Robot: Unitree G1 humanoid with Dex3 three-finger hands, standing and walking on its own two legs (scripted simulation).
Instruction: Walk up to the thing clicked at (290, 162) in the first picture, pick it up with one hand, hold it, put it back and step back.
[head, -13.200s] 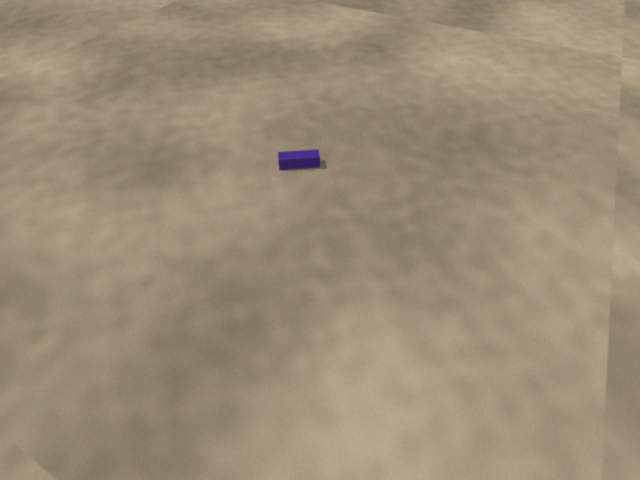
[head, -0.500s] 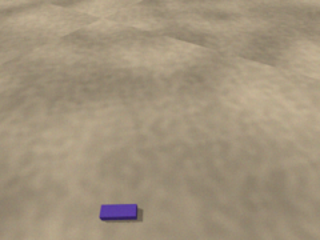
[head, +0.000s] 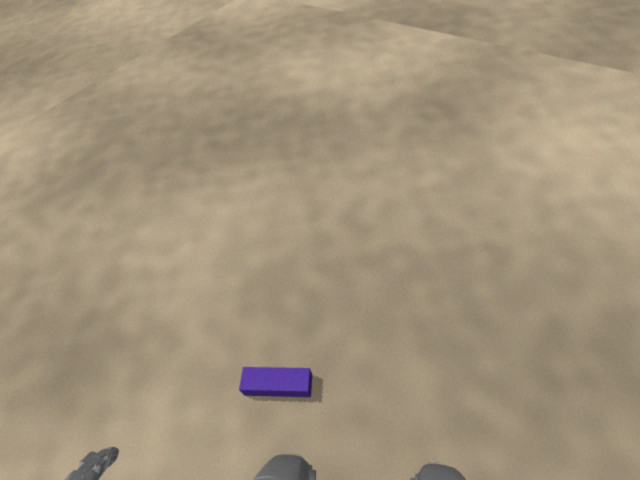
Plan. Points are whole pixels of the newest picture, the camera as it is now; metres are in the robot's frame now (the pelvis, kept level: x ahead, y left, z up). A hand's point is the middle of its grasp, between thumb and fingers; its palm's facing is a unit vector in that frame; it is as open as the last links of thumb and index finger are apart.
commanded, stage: walk up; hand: left
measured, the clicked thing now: (276, 382) +0.46 +0.25 -0.72
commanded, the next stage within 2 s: stand in 1.90 s
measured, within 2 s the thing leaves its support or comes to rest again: neither
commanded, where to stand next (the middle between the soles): +0.07 +0.02 m, yaw -3 degrees
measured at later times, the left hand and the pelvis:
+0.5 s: hand out of the picture +0.07 +0.27 -0.16, palm faces -0.08 -0.93 -0.37, open 7.4 cm; pelvis +0.01 -0.02 -0.01, yaw -3 degrees
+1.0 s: hand out of the picture +0.05 +0.35 -0.13, palm faces +0.02 -0.83 -0.56, open 7.4 cm; pelvis -0.02 +0.03 -0.03, yaw +0 degrees
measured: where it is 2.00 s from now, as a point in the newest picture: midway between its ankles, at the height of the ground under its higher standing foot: outside the picture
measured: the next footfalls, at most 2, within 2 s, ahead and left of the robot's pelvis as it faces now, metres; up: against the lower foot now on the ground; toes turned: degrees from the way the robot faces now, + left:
left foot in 0.08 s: +0.04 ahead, +0.17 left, +0.00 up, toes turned -1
right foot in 0.50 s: +0.09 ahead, -0.16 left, +0.00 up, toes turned -4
